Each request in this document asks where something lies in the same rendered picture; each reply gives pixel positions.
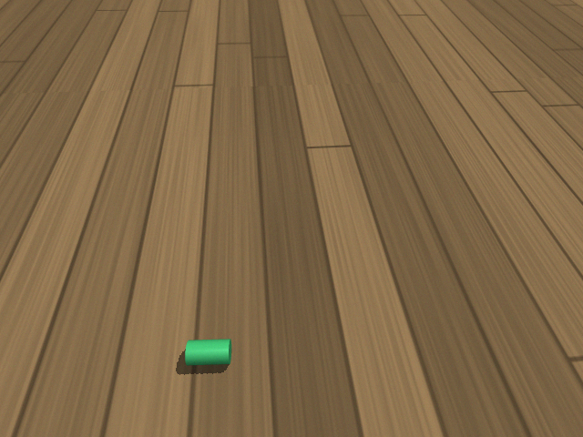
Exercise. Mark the can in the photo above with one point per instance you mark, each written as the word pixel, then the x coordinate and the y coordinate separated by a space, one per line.
pixel 208 352

